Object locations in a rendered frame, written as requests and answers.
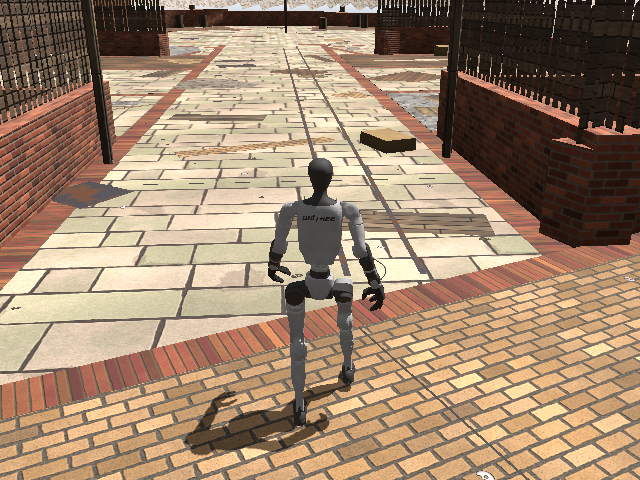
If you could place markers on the robot head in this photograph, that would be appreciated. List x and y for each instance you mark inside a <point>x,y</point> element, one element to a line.
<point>320,171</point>

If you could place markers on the right robot thigh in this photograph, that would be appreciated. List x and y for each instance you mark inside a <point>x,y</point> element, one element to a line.
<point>343,293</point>

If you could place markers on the left robot forearm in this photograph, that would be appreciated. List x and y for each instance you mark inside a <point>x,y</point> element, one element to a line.
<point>274,258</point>

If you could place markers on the robot left upper arm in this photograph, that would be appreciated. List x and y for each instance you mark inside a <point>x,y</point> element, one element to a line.
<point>288,211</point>

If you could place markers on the robot left hand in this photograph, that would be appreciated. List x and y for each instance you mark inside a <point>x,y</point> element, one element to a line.
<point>274,277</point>

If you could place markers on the robot right upper arm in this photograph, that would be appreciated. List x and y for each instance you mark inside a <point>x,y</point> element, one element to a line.
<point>352,212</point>

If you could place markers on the robot right hand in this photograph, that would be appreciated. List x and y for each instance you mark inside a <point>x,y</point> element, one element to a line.
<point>379,296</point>

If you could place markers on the right robot forearm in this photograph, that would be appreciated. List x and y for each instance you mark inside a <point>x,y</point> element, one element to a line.
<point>370,270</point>

